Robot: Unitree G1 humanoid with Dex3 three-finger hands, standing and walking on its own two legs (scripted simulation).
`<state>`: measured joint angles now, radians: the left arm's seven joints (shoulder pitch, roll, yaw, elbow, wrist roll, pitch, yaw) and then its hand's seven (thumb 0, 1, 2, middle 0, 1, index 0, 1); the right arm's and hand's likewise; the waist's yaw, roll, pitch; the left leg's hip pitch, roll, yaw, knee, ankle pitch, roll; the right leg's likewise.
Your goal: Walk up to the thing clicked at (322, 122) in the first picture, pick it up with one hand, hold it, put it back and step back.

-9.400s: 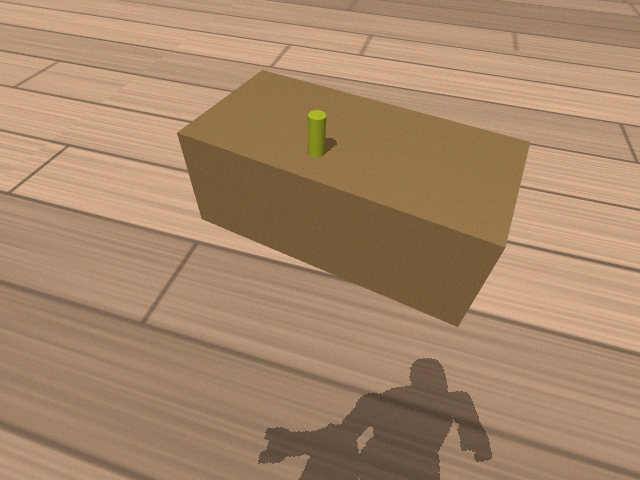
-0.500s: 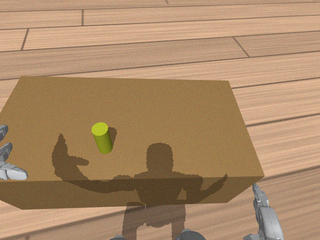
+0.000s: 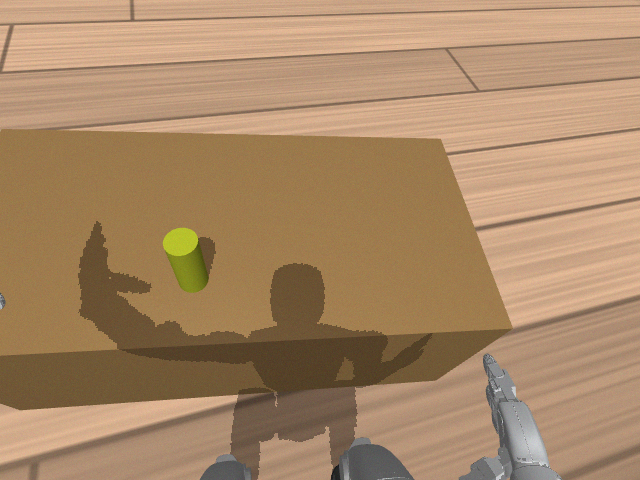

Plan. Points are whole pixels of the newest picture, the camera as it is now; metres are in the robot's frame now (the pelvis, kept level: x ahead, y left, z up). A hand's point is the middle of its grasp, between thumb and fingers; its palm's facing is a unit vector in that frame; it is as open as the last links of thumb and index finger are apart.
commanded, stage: go down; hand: left
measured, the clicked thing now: (187, 262) +0.51 +0.18 -0.20
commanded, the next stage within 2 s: approach in 0.38 s
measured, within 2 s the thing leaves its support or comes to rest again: neither
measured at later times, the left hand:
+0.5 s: hand out of the picture +0.41 +0.36 +0.07, palm faces +0.16 -0.99 -0.06, open 17.6 cm
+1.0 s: hand (87, 264) +0.45 +0.30 -0.09, palm faces +0.12 -0.99 +0.06, open 17.6 cm
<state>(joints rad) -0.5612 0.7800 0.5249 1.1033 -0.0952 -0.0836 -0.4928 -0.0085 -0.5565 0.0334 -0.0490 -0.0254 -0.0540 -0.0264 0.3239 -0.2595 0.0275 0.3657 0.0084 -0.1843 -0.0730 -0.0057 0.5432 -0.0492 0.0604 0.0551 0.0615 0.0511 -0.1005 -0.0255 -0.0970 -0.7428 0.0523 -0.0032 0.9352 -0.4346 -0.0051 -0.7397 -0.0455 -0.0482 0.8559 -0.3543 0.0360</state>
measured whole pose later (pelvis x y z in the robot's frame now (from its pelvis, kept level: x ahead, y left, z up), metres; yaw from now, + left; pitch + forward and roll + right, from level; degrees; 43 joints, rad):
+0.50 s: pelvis +0.01 +0.01 -0.01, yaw +0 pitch +16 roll -3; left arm -0.61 0.82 0.56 1.12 -0.10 -0.10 -0.51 -0.01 -0.57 0.05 -0.05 -0.03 -0.05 -0.04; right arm 0.32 -0.26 0.03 0.34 0.00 -0.18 -0.07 -0.01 0.53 -0.05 0.06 0.05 0.06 0.05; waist -0.11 -0.02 -0.12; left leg -0.79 0.06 -0.01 0.98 -0.47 0.00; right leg -0.78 -0.04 -0.05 0.88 -0.37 0.04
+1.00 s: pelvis -0.02 +0.00 -0.08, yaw -1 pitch +26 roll -5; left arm -0.70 0.77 0.64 1.22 -0.16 -0.49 -0.47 -0.01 -0.58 0.06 -0.05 -0.07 -0.04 -0.08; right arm 0.30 -0.30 0.00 0.13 -0.06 -0.20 -0.01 0.00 0.54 -0.05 0.06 0.06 0.06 0.05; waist -0.26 -0.07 -0.11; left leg -1.25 0.07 -0.05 1.34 -0.55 0.00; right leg -1.22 -0.04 -0.07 1.22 -0.45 0.03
